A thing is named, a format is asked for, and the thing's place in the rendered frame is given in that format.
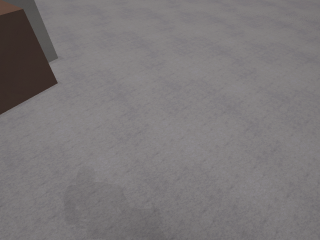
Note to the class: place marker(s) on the pedestal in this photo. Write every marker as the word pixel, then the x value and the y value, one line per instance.
pixel 24 69

